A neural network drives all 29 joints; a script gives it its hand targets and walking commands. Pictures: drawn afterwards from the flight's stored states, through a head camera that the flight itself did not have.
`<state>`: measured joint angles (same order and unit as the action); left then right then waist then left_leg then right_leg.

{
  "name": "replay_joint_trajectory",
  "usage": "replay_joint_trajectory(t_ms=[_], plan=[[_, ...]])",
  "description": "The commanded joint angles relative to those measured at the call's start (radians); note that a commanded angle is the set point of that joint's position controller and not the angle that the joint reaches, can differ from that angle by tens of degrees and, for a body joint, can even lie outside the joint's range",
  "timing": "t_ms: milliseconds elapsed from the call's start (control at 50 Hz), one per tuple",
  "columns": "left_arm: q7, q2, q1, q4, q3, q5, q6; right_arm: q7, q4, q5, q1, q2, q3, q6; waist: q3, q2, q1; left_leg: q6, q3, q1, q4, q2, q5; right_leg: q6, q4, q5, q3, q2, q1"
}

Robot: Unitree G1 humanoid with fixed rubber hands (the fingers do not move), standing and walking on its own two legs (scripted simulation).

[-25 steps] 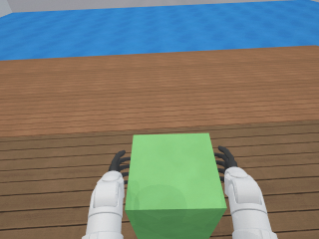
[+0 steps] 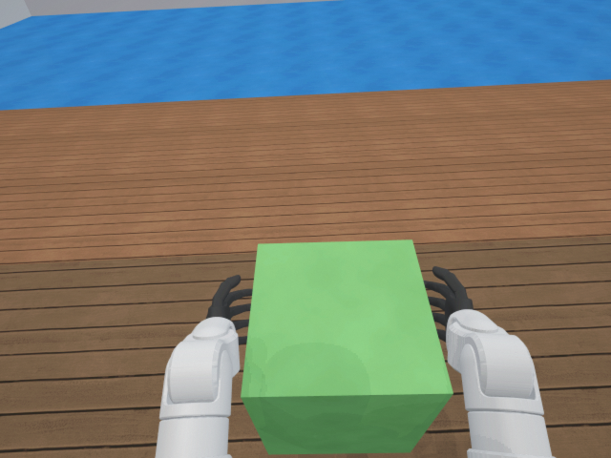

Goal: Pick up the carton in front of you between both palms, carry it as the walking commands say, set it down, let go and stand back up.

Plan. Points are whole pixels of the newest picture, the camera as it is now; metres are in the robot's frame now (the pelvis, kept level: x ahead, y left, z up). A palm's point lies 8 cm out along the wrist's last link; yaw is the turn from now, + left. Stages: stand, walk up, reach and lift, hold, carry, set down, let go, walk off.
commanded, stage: carry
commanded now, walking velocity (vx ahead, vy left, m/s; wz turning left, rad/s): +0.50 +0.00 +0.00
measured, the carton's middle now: (336, 352) +0.30 -0.01 +0.00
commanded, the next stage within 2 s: none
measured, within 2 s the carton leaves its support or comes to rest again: neither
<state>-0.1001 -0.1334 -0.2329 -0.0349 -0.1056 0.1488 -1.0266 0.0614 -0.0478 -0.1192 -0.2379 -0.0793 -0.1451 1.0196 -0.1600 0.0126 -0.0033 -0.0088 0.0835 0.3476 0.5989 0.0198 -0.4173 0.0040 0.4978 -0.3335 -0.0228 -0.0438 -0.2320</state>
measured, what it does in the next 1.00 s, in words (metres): walks ahead: right foot, then left foot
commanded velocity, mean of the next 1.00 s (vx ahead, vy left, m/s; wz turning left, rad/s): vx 0.50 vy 0.00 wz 0.00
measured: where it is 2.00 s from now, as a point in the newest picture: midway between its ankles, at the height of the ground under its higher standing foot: (334, 251)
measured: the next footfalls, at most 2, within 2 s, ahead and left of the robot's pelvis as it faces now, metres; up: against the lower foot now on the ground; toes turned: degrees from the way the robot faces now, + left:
right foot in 0.24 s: +0.18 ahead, -0.11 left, +0.00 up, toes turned -11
left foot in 0.62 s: +0.54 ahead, +0.06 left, +0.00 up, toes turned +8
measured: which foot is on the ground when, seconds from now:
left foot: down 0.00-0.26, up 0.28-0.60, down 0.62-1.00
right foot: down 0.00-0.06, up 0.08-0.22, down 0.24-0.64, up 0.66-1.00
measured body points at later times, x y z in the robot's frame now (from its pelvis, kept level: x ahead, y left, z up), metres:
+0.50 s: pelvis +0.27 -0.03 +0.00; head +0.27 -0.04 +0.45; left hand +0.54 +0.12 +0.08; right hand +0.56 -0.18 +0.08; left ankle +0.33 +0.09 -0.69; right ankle +0.14 -0.10 -0.74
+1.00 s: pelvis +0.61 -0.02 +0.01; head +0.61 -0.02 +0.46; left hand +0.89 +0.11 +0.08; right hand +0.87 -0.20 +0.08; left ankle +0.50 +0.06 -0.74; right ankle +0.73 -0.17 -0.70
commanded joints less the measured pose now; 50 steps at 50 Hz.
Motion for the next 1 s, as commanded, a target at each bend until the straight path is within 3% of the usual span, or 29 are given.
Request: replay_joint_trajectory(t_ms=[0,20,40,60,80,120,160,200,220,240,260,280,300,320,340,380,480,520,560,580,600,620,640,660,700,740,780,880,980], plan=[[0.237,-0.857,-0.59,-0.245,0.686,-0.416,-0.04,-0.23,-0.125,0.428,-0.549,-0.975,0.753,0.053,-0.22,0.106,0.013,0.0,0.09,-0.151,-0.21,-0.036,0.163,-0.094,-0.073,0.047,0.093,-0.133,0.078],[0.237,-0.863,-0.56,-0.266,0.691,-0.422,-0.061,-0.227,-0.139,0.435,-0.509,-0.978,0.748,0.075,-0.256,0.058,0.004,0.015,0.019,-0.365,-0.238,0.027,0.164,-0.063,0.027,-0.031,0.017,-0.093,-0.072],[0.244,-0.875,-0.558,-0.297,0.703,-0.435,-0.09,-0.22,-0.151,0.42,-0.469,-0.96,0.736,0.091,-0.267,-0.153,-0.014,0.09,-0.265,-0.516,-0.325,0.209,-0.002,-0.015,0.241,-0.068,-0.083,-0.037,-0.272],[0.253,-0.877,-0.58,-0.322,0.711,-0.458,-0.117,-0.211,-0.151,0.394,-0.444,-0.949,0.722,0.104,-0.198,-0.296,-0.022,0.2,-0.502,-0.59,-0.333,0.354,0.094,0.005,0.315,-0.163,-0.12,0.014,-0.491],[0.264,-0.887,-0.582,-0.32,0.72,-0.469,-0.135,-0.203,-0.192,0.378,-0.44,-0.946,0.719,0.121,-0.145,-0.255,-0.029,0.255,-0.53,-0.597,-0.316,0.393,0.224,-0.018,0.316,-0.267,-0.079,-0.006,-0.573],[0.281,-0.907,-0.549,-0.32,0.719,-0.49,-0.153,-0.192,-0.286,0.371,-0.447,-0.949,0.732,0.147,-0.14,-0.158,-0.037,0.231,-0.411,-0.596,-0.301,0.369,0.366,-0.027,0.245,-0.258,-0.065,-0.016,-0.564],[0.281,-0.909,-0.495,-0.343,0.711,-0.492,-0.165,-0.194,-0.344,0.39,-0.439,-0.989,0.743,0.166,-0.179,-0.151,-0.029,0.155,-0.244,-0.507,-0.302,0.308,0.356,-0.019,0.103,-0.079,-0.112,0.01,-0.391],[0.274,-0.903,-0.458,-0.384,0.709,-0.481,-0.173,-0.202,-0.382,0.41,-0.442,-0.985,0.759,0.18,-0.203,-0.132,-0.003,0.091,-0.061,-0.337,-0.223,0.213,0.264,-0.012,-0.084,0.09,-0.193,0.056,-0.101],[0.268,-0.906,-0.465,-0.394,0.706,-0.48,-0.178,-0.204,-0.386,0.419,-0.438,-0.97,0.764,0.188,-0.231,-0.084,0.004,0.059,0.018,-0.164,-0.138,0.171,0.229,-0.02,-0.111,0.138,-0.194,0.048,0.155],[0.261,-0.885,-0.443,-0.392,0.693,-0.47,-0.183,-0.208,-0.401,0.43,-0.453,-0.943,0.765,0.198,-0.247,0.051,0.025,0.01,0.113,0.016,0.067,0.11,0.183,-0.063,-0.191,0.011,0.003,-0.082,0.337],[0.251,-0.867,-0.436,-0.378,0.676,-0.443,-0.185,-0.215,-0.437,0.453,-0.509,-0.914,0.772,0.215,-0.222,0.297,0.042,-0.029,0.115,0.284,0.294,0.015,0.016,-0.178,-0.255,0.05,0.407,-0.302,0.469],[0.242,-0.861,-0.448,-0.383,0.66,-0.435,-0.192,-0.222,-0.423,0.471,-0.533,-0.902,0.781,0.229,-0.177,0.272,0.04,-0.004,0.032,0.45,0.408,0.015,-0.141,-0.259,-0.244,0.218,0.509,-0.381,0.528],[0.234,-0.858,-0.453,-0.392,0.66,-0.436,-0.202,-0.228,-0.395,0.475,-0.517,-0.893,0.775,0.233,-0.141,0.16,0.043,0.015,-0.005,0.493,0.493,0.043,-0.16,-0.25,-0.202,0.462,0.437,-0.365,0.516],[0.229,-0.854,-0.458,-0.399,0.662,-0.432,-0.207,-0.231,-0.376,0.478,-0.495,-0.906,0.767,0.238,-0.191,0.104,0.039,0.021,-0.02,0.528,0.506,0.065,-0.126,-0.249,-0.181,0.488,0.39,-0.365,0.563],[0.229,-0.868,-0.464,-0.406,0.673,-0.436,-0.211,-0.231,-0.355,0.47,-0.473,-0.913,0.756,0.237,-0.202,0.04,0.038,0.023,-0.026,0.52,0.464,0.084,-0.071,-0.21,-0.196,0.482,0.327,-0.341,0.558],[0.236,-0.887,-0.487,-0.415,0.694,-0.456,-0.214,-0.227,-0.319,0.453,-0.435,-0.944,0.744,0.231,-0.188,0.055,0.032,0.01,0.01,0.479,0.351,0.069,0.02,-0.15,-0.216,0.569,0.2,-0.285,0.536],[0.275,-0.907,-0.446,-0.397,0.715,-0.481,-0.206,-0.203,-0.296,0.38,-0.348,-0.983,0.73,0.202,-0.101,0.108,0.024,0.01,0.111,0.309,0.043,0.007,0.245,-0.116,-0.236,0.674,-0.037,-0.179,0.386],[0.283,-0.901,-0.44,-0.382,0.717,-0.479,-0.198,-0.201,-0.307,0.37,-0.354,-0.976,0.735,0.196,-0.082,0.146,0.021,0.026,0.171,0.144,-0.056,-0.033,0.348,-0.093,-0.216,0.795,-0.092,-0.165,0.302],[0.287,-0.891,-0.435,-0.38,0.715,-0.479,-0.192,-0.203,-0.305,0.371,-0.351,-0.973,0.741,0.19,-0.142,0.161,0.006,0.041,0.214,-0.1,-0.106,-0.071,0.422,-0.061,-0.064,0.924,-0.17,-0.153,0.246],[0.289,-0.887,-0.437,-0.384,0.716,-0.478,-0.19,-0.207,-0.304,0.373,-0.348,-0.972,0.741,0.187,-0.191,0.14,-0.01,0.048,0.231,-0.27,-0.132,-0.091,0.365,-0.042,0.073,0.881,-0.206,-0.128,0.181],[0.292,-0.881,-0.444,-0.381,0.715,-0.472,-0.188,-0.211,-0.308,0.373,-0.353,-0.975,0.741,0.185,-0.238,0.094,-0.031,0.046,0.151,-0.448,-0.118,-0.018,0.286,-0.029,0.245,0.669,-0.197,-0.107,0.055],[0.294,-0.883,-0.46,-0.386,0.721,-0.473,-0.192,-0.216,-0.289,0.364,-0.348,-0.963,0.731,0.183,-0.319,-0.121,-0.033,0.155,-0.329,-0.589,-0.219,0.273,0.057,0.011,0.538,0.339,-0.174,-0.028,-0.143],[0.295,-0.888,-0.462,-0.386,0.724,-0.473,-0.192,-0.22,-0.269,0.368,-0.343,-0.98,0.735,0.175,-0.32,-0.251,-0.026,0.265,-0.658,-0.66,-0.376,0.413,0.076,0.015,0.741,-0.114,-0.079,0.08,-0.357],[0.295,-0.902,-0.464,-0.371,0.727,-0.467,-0.184,-0.224,-0.282,0.388,-0.356,-1.001,0.746,0.171,-0.282,-0.176,-0.025,0.271,-0.585,-0.62,-0.368,0.415,0.161,-0.014,0.844,-0.123,0.017,0.014,-0.421],[0.296,-0.955,-0.461,-0.371,0.725,-0.472,-0.163,-0.23,-0.305,0.413,-0.389,-1.055,0.77,0.154,-0.246,-0.033,-0.024,0.21,-0.402,-0.496,-0.347,0.353,0.314,-0.036,0.773,-0.042,0.033,-0.063,-0.414],[0.289,-0.989,-0.436,-0.37,0.728,-0.461,-0.144,-0.237,-0.334,0.439,-0.415,-1.08,0.792,0.141,-0.24,-0.052,-0.015,0.16,-0.265,-0.411,-0.38,0.313,0.326,-0.028,0.624,0.027,0.018,-0.085,-0.353],[0.275,-1.006,-0.395,-0.367,0.732,-0.443,-0.125,-0.246,-0.352,0.455,-0.396,-1.076,0.803,0.135,-0.241,-0.093,-0.013,0.158,-0.184,-0.395,-0.4,0.291,0.353,-0.013,0.509,0.033,-0.025,-0.066,-0.334],[0.244,-0.978,-0.347,-0.397,0.745,-0.414,-0.108,-0.262,-0.377,0.465,-0.342,-1.012,0.802,0.135,-0.161,-0.143,-0.017,0.144,-0.045,-0.446,-0.403,0.238,0.497,0.007,0.22,0.169,-0.114,-0.043,-0.396],[0.236,-0.882,-0.375,-0.461,0.746,-0.435,-0.149,-0.245,-0.404,0.436,-0.321,-0.912,0.767,0.166,-0.073,-0.158,-0.025,0.129,0.033,-0.467,-0.375,0.213,0.62,-0.017,0.065,0.292,-0.179,-0.012,-0.369]])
